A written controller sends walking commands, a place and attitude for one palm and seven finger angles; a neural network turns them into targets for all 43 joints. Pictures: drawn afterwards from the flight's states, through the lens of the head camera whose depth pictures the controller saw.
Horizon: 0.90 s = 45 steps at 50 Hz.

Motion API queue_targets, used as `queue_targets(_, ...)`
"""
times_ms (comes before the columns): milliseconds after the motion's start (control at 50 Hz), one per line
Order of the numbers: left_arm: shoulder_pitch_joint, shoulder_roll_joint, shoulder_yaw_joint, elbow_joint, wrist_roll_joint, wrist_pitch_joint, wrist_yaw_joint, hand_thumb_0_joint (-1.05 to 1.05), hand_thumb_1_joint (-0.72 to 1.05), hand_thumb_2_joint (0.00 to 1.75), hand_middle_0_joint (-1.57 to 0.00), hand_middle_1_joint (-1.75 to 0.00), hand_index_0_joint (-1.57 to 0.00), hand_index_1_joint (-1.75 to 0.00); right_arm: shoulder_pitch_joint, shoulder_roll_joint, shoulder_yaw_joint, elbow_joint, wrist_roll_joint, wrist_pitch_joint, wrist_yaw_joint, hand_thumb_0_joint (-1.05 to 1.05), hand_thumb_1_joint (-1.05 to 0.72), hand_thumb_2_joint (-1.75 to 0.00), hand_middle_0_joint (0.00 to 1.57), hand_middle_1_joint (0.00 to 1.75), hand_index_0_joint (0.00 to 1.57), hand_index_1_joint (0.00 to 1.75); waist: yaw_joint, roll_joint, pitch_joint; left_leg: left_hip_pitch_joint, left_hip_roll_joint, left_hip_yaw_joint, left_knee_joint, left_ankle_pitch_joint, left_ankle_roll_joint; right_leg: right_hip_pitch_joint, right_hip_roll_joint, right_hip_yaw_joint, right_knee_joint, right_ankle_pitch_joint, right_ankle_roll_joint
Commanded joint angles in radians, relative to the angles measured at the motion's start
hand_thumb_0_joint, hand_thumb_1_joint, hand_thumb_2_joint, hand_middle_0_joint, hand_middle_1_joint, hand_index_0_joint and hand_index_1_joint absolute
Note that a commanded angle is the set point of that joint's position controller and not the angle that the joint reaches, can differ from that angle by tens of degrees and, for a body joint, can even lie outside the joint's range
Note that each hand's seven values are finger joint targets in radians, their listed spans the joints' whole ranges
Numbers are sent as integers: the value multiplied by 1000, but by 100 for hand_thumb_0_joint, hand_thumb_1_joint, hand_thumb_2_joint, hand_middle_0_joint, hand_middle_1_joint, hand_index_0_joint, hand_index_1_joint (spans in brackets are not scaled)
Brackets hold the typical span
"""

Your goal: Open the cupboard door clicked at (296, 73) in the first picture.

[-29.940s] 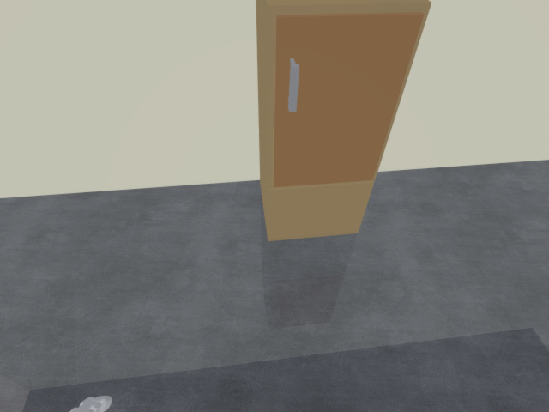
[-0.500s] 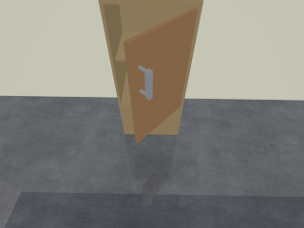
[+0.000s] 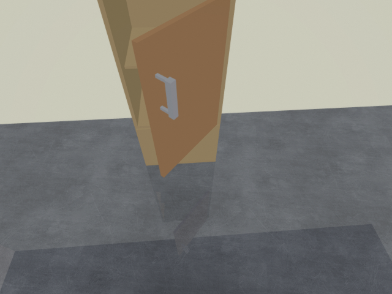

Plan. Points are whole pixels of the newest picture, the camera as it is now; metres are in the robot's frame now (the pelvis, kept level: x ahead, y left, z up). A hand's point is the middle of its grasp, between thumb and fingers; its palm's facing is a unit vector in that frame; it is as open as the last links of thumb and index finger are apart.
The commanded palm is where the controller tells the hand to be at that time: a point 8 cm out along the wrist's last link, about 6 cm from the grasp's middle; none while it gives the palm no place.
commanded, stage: walk to a spot facing it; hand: left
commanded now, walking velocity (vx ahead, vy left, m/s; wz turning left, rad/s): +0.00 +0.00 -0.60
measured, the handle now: (166, 96) +0.60 +0.13 +0.03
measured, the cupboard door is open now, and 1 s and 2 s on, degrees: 48 48 48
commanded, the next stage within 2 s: none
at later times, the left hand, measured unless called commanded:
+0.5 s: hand out of the picture +0.09 +0.17 -0.15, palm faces -0.18 -0.95 -0.26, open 7.3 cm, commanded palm none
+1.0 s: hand (164, 244) +0.25 +0.10 -0.16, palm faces -0.57 -0.78 -0.26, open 7.4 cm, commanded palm none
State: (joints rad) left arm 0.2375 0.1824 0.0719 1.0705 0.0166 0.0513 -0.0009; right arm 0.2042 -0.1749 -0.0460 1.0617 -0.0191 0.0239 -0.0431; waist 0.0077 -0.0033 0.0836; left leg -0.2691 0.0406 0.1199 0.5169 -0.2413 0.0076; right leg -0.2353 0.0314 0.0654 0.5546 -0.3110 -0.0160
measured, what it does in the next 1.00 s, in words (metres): steps on the spot, turning right: left foot, then right foot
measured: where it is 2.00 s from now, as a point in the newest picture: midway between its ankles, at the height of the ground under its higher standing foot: outside the picture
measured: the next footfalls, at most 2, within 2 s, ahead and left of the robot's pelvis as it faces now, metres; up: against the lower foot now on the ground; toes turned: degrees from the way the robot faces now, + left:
left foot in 0.64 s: +0.11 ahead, +0.11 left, +0.00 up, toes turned -24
right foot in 1.00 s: +0.00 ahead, -0.14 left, +0.00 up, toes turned -40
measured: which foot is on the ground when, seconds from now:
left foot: down 0.00-0.14, up 0.16-0.62, down 0.64-1.00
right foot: down 0.00-0.62, up 0.64-0.98, down 1.00-1.00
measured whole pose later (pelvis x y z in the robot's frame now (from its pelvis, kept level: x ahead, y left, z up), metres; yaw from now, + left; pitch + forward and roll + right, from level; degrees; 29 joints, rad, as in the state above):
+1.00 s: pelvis +0.03 -0.02 -0.01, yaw -36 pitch +1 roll +0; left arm 0.13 0.28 0.08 0.88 0.02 0.05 -0.05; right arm 0.28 -0.25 -0.04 0.91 -0.02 0.02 -0.02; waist -0.01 0.00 0.10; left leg -0.25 0.15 0.18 0.66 -0.39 -0.05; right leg -0.31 -0.02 -0.06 0.59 -0.26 -0.01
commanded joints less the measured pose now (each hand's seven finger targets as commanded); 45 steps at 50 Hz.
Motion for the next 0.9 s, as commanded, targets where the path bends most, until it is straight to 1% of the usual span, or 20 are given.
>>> queue_targets(0, 17, 99, 27, -96, 6, -6, -5, 0, 90, 90, -20, -30, -20, -30, 41, -207, -56, -73, -12, -13, -10, 0, -90, -90, 20, 30, 20, 30, -11, 200, -67, 71, 329, -276, -248, -35, 148, -148, -18, -55, 255, -139, -5)
queue_targets(60, 22, 94, 30, -115, 5, -7, -14, 0, 90, 90, -20, -30, -20, -30, -2, -207, -54, -102, -17, -18, -7, 0, -90, -90, 20, 30, 20, 30, 13, 178, -85, 33, 344, -206, -190, 88, 146, -93, -60, -51, 240, -173, -6)
queue_targets(100, 125, 119, 38, -92, 8, -18, -13, 0, 90, 90, -20, -30, -20, -30, -66, -201, -52, -131, -8, -9, -6, 0, -90, -90, 20, 30, 20, 30, 78, 9, -90, -65, 227, -70, 42, 75, 56, 63, -67, -17, -57, 80, -9)
queue_targets(120, 140, 225, 56, -96, 24, -30, 2, 0, 90, 90, -20, -30, -20, -30, -65, -128, -45, -160, 6, -1, -3, 0, -90, -90, 20, 30, 20, 30, 76, -344, -80, -234, 48, 44, 291, -208, -35, 121, -278, 345, -274, 228, -60)
queue_targets(140, 147, 279, 64, -101, 14, -28, 16, 0, 90, 90, -20, -30, -20, -30, -99, -123, -41, -188, 1, 6, 4, 0, -90, -90, 20, 30, 20, 30, 93, -383, -49, -309, -23, -36, 503, -371, -46, 82, -383, 484, -305, 389, -109)
queue_targets(180, 57, 234, 60, -132, 7, -25, 25, 0, 90, 90, -20, -30, -20, -30, -102, -139, -49, -174, 3, 15, 11, 0, -90, -90, 20, 30, 20, 30, 38, -201, -14, -339, 19, -143, 628, -263, -38, 30, -310, 418, -280, 213, -175)
queue_targets(200, 16, 219, 56, -146, 7, -28, 26, 0, 90, 90, -20, -30, -20, -30, -105, -137, -48, -173, 3, 12, 13, 0, -90, -90, 20, 30, 20, 30, 20, -168, -17, -347, 25, -149, 639, -216, -46, 48, -279, 390, -247, 270, -179)
queue_targets(260, 58, 204, 51, -146, 3, -45, 33, 0, 90, 90, -20, -30, -20, -30, -112, -113, -38, -183, 6, 4, 12, 0, -90, -90, 20, 30, 20, 30, 27, -73, -124, -321, 13, -138, 568, -184, -65, 198, -243, 320, -160, 595, -177)
queue_targets(340, 111, 214, 56, -139, 5, -43, 36, 0, 90, 90, -20, -30, -20, -30, -157, -107, -34, -210, 12, 5, 5, 0, -90, -90, 20, 30, 20, 30, 48, -120, -152, -318, -10, -138, 496, -187, -73, 273, -222, 344, -134, 734, -170)
queue_targets(460, 85, 229, 63, -172, 13, -33, 32, 0, 90, 90, -20, -30, -20, -30, -186, -112, -33, -246, 20, -3, 2, 0, -90, -90, 20, 30, 20, 30, 45, -159, -121, -239, -34, -148, 350, -210, -65, 192, -207, 409, -138, 678, -189)
queue_targets(540, 14, 227, 64, -199, 11, -26, 29, 0, 90, 90, -20, -30, -20, -30, -96, -114, -34, -233, 27, -13, 0, 0, -90, -90, 20, 30, 20, 30, -7, -141, -138, -21, -52, -156, 82, -92, -54, 43, -154, 423, -86, 597, -131)
queue_targets(560, -14, 214, 60, -210, 4, -25, 28, 0, 90, 90, -20, -30, -20, -30, -32, -132, -36, -217, 27, -20, -5, 0, -90, -90, 20, 30, 20, 30, -39, -106, -166, 126, -30, -160, -56, 5, -49, -35, -118, 383, -48, 505, -89)
queue_targets(580, -6, 167, 51, -227, -6, -24, 23, 0, 90, 90, -20, -30, -20, -30, 12, -200, -45, -207, 17, -33, -12, 0, -90, -90, 20, 30, 20, 30, -53, 67, -201, 289, 132, -314, -184, 37, -1, -196, -17, 287, 51, 241, -34)
queue_targets(600, 13, 130, 40, -244, -14, -26, 8, 0, 90, 90, -20, -30, -20, -30, 34, -293, -62, -219, 2, -37, -14, 0, -90, -90, 20, 30, 20, 30, -43, 334, -195, 339, 405, -573, -243, 182, 112, -349, 80, 91, 294, -294, 34)
queue_targets(620, -23, 166, 44, -246, -1, -26, 3, 0, 90, 90, -20, -30, -20, -30, 44, -292, -54, -227, -7, -29, -18, 0, -90, -90, 20, 30, 20, 30, -55, 242, -152, 234, 468, -598, -227, 272, 190, -348, 26, 52, 473, -327, 52)
queue_targets(640, -17, 166, 44, -266, 4, -31, -5, 0, 90, 90, -20, -30, -20, -30, -9, -265, -45, -258, -11, -27, -18, 0, -90, -90, 20, 30, 20, 30, -19, 136, -95, 130, 452, -528, -219, 270, 213, -333, -17, 29, 538, -281, 66)
queue_targets(680, -30, 150, 52, -230, 13, -22, -17, 0, 90, 90, -20, -30, -20, -30, -19, -214, -29, -249, -18, -34, -14, 0, -90, -90, 20, 30, 20, 30, 1, 205, -73, 105, 318, -347, -178, 461, 157, -351, -22, 10, 645, -191, 77)
queue_targets(720, -32, 135, 41, -241, 4, -13, -29, 0, 90, 90, -20, -30, -20, -30, -22, -199, -25, -250, -16, -35, -13, 0, -90, -90, 20, 30, 20, 30, 7, 219, -96, 147, 253, -200, -137, 552, 126, -344, -39, -35, 615, -148, 83)
queue_targets(800, -91, 116, 24, -259, 2, -10, -42, 0, 90, 90, -20, -30, -20, -30, 42, -223, -36, -227, -14, -32, -8, 0, -90, -90, 20, 30, 20, 30, -22, 218, -130, 187, 242, -104, -110, 537, 102, -260, -44, -119, 377, -113, 78)
queue_targets(880, -116, 120, 18, -263, 2, -16, -45, 0, 90, 90, -20, -30, -20, -30, 74, -252, -46, -212, -15, -25, 3, 0, -90, -90, 20, 30, 20, 30, -36, 238, -106, 165, 272, -80, -78, 495, 90, -154, -25, -169, 183, -105, 44)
